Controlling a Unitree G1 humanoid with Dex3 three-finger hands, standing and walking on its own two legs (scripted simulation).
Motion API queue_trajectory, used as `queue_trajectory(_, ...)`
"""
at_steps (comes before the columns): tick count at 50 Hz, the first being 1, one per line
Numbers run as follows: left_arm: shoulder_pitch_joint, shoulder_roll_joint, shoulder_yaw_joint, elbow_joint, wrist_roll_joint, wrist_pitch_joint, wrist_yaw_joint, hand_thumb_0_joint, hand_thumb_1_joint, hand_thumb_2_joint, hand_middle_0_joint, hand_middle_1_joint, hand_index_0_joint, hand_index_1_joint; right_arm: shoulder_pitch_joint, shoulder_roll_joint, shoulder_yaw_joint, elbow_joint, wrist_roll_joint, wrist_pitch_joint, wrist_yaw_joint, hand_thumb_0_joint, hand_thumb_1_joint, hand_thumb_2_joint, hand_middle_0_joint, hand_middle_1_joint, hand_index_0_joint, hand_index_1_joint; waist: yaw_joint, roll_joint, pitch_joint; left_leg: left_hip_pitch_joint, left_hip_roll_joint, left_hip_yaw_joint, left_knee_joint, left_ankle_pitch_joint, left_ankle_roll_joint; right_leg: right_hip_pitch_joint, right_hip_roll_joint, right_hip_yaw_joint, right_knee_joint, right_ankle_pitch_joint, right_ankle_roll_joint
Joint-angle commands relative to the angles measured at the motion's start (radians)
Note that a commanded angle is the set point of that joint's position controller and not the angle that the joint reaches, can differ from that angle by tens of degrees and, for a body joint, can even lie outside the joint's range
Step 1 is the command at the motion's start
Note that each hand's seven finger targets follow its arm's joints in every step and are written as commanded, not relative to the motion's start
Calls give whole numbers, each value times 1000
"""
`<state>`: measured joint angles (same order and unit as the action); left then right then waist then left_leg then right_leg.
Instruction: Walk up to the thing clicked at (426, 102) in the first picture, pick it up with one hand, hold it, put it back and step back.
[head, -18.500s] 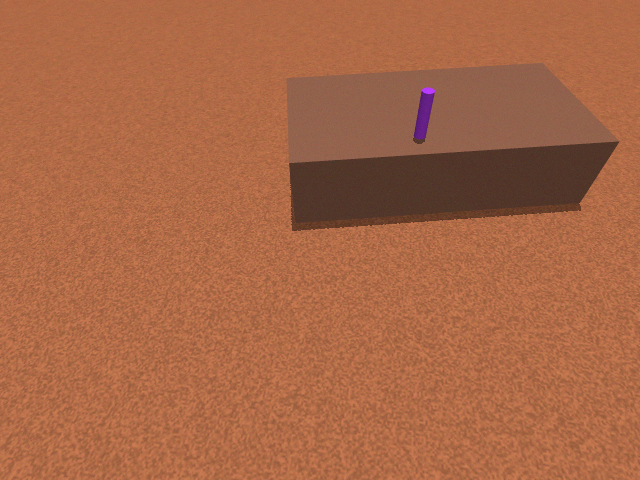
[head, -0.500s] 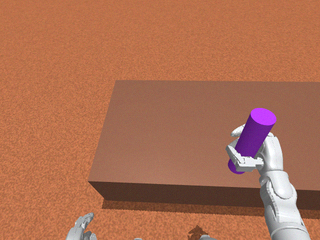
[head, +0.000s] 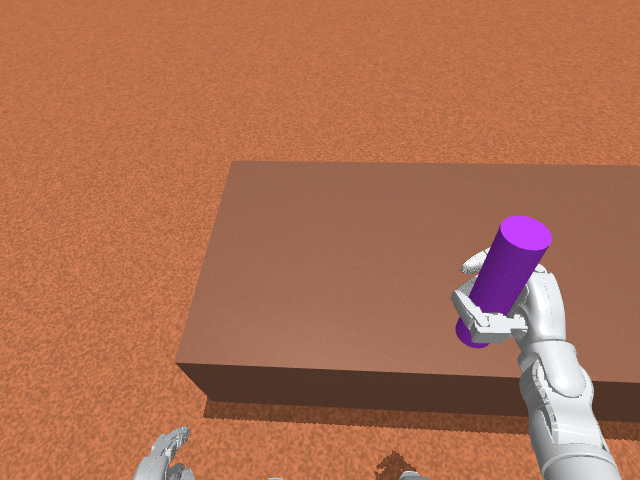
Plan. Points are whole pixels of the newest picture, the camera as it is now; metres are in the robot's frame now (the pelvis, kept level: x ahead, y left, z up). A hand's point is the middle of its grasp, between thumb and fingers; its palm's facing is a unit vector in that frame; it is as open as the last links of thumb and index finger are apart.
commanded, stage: hold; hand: right
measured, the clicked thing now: (495, 290) +0.33 -0.17 +0.06
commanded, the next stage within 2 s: crouch in 0.32 s
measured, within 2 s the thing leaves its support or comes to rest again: neither
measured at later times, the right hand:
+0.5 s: hand (482, 299) +0.33 -0.16 +0.04, palm faces +0.01 +1.00 +0.01, open 6.6 cm
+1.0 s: hand (446, 301) +0.39 -0.16 -0.09, palm faces -0.03 +1.00 +0.01, open 6.6 cm
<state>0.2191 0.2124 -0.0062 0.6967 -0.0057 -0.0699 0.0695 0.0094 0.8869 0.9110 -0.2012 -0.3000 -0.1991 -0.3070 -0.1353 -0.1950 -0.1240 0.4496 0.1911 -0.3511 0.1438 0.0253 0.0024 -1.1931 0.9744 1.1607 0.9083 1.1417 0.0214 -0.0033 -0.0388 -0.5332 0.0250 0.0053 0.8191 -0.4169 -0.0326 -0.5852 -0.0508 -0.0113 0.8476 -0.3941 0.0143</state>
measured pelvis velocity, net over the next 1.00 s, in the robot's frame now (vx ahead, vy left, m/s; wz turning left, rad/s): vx -0.03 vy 0.01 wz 0.01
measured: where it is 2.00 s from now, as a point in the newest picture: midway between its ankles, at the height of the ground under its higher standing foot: outside the picture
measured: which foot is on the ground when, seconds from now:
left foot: down 0.00-1.00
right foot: down 0.00-1.00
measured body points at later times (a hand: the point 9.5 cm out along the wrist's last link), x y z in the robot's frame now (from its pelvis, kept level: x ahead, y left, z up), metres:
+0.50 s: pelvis +0.00 +0.00 +0.00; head +0.04 -0.01 +0.45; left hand +0.13 +0.24 -0.11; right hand +0.32 -0.22 +0.04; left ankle +0.00 +0.14 -0.70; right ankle +0.02 -0.13 -0.70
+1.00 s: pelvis -0.03 +0.01 -0.10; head +0.10 -0.01 +0.33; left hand +0.08 +0.27 -0.21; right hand +0.39 -0.21 -0.09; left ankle +0.00 +0.14 -0.70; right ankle +0.02 -0.13 -0.70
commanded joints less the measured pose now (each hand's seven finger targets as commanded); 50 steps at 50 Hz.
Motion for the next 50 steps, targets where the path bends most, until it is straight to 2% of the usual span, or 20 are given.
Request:
queue_trajectory(1,-25,128,47,-111,-4,-46,6,0,886,909,-199,-303,-198,-303,-374,-134,-55,-306,22,-110,2,0,-558,-1382,1433,1492,1446,1492,3,-34,-326,84,-29,19,-105,316,33,219,25,0,-97,270,-22)
queue_trajectory(9,-28,138,47,-113,-5,-45,3,0,893,907,-199,-304,-201,-302,-360,-122,-44,-282,19,-107,2,0,-558,-1380,1437,1493,1448,1492,1,-56,-329,58,-39,32,-96,288,41,239,15,15,-116,272,-8)
queue_trajectory(13,-25,143,55,-116,-3,-45,4,0,888,911,-198,-301,-197,-302,-380,-143,-64,-288,19,-109,-4,0,-555,-1388,1441,1501,1454,1501,-1,-51,-327,83,-35,27,-107,284,38,219,22,7,-116,251,-13)
queue_trajectory(15,-22,142,53,-115,-4,-49,1,0,891,908,-198,-302,-198,-301,-311,-100,-38,-245,22,-101,3,0,-556,-1381,1435,1493,1447,1493,1,-16,-329,78,-38,33,-100,302,37,230,18,11,-114,276,-13)
queue_trajectory(17,-24,131,45,-115,-3,-48,2,0,889,907,-198,-301,-198,-300,-422,-140,-62,-312,24,-115,-4,0,-539,-1370,1423,1482,1436,1481,3,-50,-334,77,-35,26,-102,296,38,228,19,10,-111,266,-13)
queue_trajectory(20,-25,143,54,-117,-4,-48,2,0,888,911,-199,-302,-198,-302,-347,-133,-65,-269,21,-113,-4,0,-554,-1383,1440,1497,1452,1497,-5,-25,-325,90,-35,26,-106,282,37,217,23,9,-117,245,-17)
queue_trajectory(21,-25,141,52,-119,-3,-50,2,0,908,900,-202,-317,-215,-304,-343,-114,-50,-254,22,-112,2,0,-474,-1368,1396,1473,1411,1473,-2,-21,-335,82,-36,30,-101,287,36,221,22,9,-115,253,-15)
queue_trajectory(22,-32,149,56,-118,-3,-50,2,0,923,908,-198,-317,-207,-308,-416,-142,-60,-322,25,-120,1,0,-554,-1306,1437,1433,1428,1433,-1,-64,-356,74,-37,28,-99,283,39,239,20,11,-117,253,-11)
queue_trajectory(23,-19,149,56,-112,-3,-48,6,0,904,911,-197,-310,-201,-306,-417,-155,-70,-297,18,-116,-6,0,-595,-1344,1454,1471,1451,1471,4,-63,-353,75,-35,25,-102,293,39,246,20,11,-114,265,-12)
queue_trajectory(24,-27,139,50,-111,-4,-49,5,0,910,911,-196,-312,-202,-307,-382,-107,-40,-232,21,-111,-4,0,-614,-1352,1466,1481,1462,1481,15,-19,-296,53,-39,31,-105,266,37,210,18,13,-117,233,-15)
queue_trajectory(25,-18,138,52,-103,-2,-51,2,0,908,910,-197,-311,-202,-306,-369,-101,-47,-211,25,-111,0,0,-581,-1358,1462,1488,1462,1488,12,0,-286,47,-38,31,-100,260,36,190,19,15,-114,224,-17)
queue_trajectory(29,-16,151,58,-93,4,-50,-1,0,904,903,-198,-309,-203,-304,-434,-136,-70,-151,14,-136,8,0,-555,-1355,1457,1487,1457,1487,15,-29,-284,-5,-33,21,-70,235,39,159,20,12,-84,197,-18)
queue_trajectory(30,-18,153,59,-92,4,-51,-3,0,910,901,-199,-311,-206,-304,-436,-102,-47,-99,17,-143,17,0,-564,-1362,1463,1493,1464,1493,29,5,-279,-34,-35,22,-52,229,38,139,19,16,-66,189,-20)
queue_trajectory(31,-16,156,62,-88,7,-52,-5,0,905,902,-202,-312,-208,-306,-461,-110,-58,-73,16,-154,25,0,-543,-1346,1443,1474,1443,1474,30,7,-280,-58,-33,18,-33,226,37,109,21,15,-41,182,-23)
queue_trajectory(38,10,163,55,-87,23,-56,-20,0,898,903,-206,-310,-210,-306,-626,-196,-142,93,10,-252,62,0,-537,-1374,1439,1490,1447,1490,42,-30,-380,-284,-36,0,155,154,42,-87,24,27,142,108,-26)
queue_trajectory(39,17,167,57,-89,27,-55,-22,0,898,901,-207,-310,-211,-306,-657,-224,-160,108,4,-271,65,0,-543,-1388,1457,1507,1465,1507,43,-42,-405,-317,-36,-4,184,137,42,-119,24,28,174,91,-26)
queue_trajectory(40,18,161,55,-97,32,-58,-27,0,904,902,-205,-311,-211,-305,-693,-198,-136,99,6,-289,76,0,-559,-1395,1461,1512,1470,1512,54,-50,-461,-356,-40,5,220,133,45,-125,19,36,199,98,-22)
queue_trajectory(42,27,174,55,-106,38,-56,-32,0,899,904,-206,-311,-210,-306,-763,-246,-166,104,6,-317,83,0,-562,-1418,1481,1538,1491,1538,51,-90,-551,-408,-43,9,278,124,49,-146,18,43,251,106,-19)
queue_trajectory(47,62,199,55,-112,47,-40,-43,0,898,909,-197,-307,-201,-304,-862,-300,-202,191,4,-331,105,0,-570,-1430,1501,1557,1512,1557,68,-118,-711,-503,-44,17,392,183,52,-193,16,50,401,231,-22)
queue_trajectory(50,68,199,54,-108,47,-29,-56,0,895,907,-199,-306,-202,-303,-889,-316,-228,240,4,-320,104,0,-544,-1436,1489,1557,1502,1557,73,-98,-709,-520,-39,9,420,174,49,-308,19,49,454,174,-31)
